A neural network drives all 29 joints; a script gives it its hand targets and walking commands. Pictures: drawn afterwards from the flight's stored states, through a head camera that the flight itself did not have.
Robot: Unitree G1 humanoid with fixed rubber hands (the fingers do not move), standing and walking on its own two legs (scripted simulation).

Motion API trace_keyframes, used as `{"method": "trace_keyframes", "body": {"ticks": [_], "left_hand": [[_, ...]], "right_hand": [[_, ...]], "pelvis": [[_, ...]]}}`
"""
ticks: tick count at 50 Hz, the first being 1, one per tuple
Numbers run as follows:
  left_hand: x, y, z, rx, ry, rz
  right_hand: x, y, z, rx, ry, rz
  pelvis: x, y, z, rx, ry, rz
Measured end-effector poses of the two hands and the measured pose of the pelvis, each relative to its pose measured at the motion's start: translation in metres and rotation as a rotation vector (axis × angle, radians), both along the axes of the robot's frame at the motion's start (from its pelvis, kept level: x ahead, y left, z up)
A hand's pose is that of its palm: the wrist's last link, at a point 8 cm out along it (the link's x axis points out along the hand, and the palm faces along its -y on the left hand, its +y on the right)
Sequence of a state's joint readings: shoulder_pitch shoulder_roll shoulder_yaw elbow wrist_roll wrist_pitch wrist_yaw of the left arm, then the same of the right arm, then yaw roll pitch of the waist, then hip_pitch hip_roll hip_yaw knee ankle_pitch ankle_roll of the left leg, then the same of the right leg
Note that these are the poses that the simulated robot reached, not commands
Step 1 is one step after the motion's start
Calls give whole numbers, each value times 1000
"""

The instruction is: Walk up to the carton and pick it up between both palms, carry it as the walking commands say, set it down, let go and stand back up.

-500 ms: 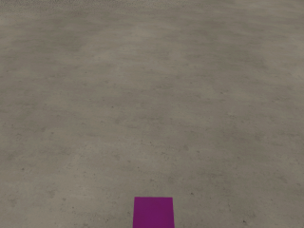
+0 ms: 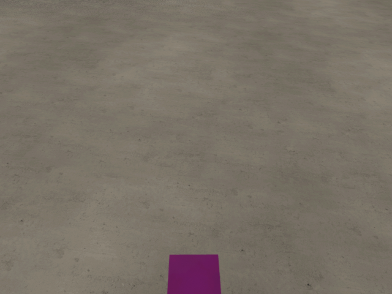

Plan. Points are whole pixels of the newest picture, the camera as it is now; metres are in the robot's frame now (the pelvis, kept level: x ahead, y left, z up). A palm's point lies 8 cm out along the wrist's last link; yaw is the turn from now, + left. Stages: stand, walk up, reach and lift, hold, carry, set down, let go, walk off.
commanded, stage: stand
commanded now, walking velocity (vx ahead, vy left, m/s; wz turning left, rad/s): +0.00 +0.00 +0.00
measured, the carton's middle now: (192, 283) +0.32 -0.02 -0.64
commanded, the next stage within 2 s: none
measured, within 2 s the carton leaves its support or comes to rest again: neither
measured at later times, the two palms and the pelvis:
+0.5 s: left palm out of the picture -0.01 +0.23 -0.15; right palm out of the picture -0.03 -0.23 -0.14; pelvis -0.02 +0.00 +0.00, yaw +0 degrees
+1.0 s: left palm out of the picture -0.03 +0.24 -0.14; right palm out of the picture -0.04 -0.25 -0.14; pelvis -0.04 +0.00 +0.00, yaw -1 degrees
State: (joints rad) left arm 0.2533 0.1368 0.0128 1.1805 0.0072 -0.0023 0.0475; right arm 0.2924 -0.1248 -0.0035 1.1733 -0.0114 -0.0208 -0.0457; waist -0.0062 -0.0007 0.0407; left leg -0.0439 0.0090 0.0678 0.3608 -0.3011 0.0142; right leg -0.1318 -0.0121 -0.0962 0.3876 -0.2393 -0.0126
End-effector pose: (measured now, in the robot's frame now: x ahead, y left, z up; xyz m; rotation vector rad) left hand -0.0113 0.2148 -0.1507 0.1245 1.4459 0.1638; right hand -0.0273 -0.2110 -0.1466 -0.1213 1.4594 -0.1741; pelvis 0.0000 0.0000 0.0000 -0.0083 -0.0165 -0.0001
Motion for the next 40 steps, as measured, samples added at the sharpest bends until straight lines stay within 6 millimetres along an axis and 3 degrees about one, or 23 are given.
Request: {"method": "trace_keyframes", "body": {"ticks": [13, 27, 40], "left_hand": [[-7, 11, 5, 22, -10, -5], [1, 16, 4, 30, -74, -25], [-8, 26, 8, 49, -74, -38]], "right_hand": [[-8, -6, 0, -3, 4, 19], [0, -22, 5, -40, -64, 27], [-8, -32, 7, -57, -77, 34]], "pelvis": [[-9, 0, 0, 2, 1, -3], [-18, -3, 0, 1, -12, -9], [-30, -3, 1, 2, -19, -8]]}}
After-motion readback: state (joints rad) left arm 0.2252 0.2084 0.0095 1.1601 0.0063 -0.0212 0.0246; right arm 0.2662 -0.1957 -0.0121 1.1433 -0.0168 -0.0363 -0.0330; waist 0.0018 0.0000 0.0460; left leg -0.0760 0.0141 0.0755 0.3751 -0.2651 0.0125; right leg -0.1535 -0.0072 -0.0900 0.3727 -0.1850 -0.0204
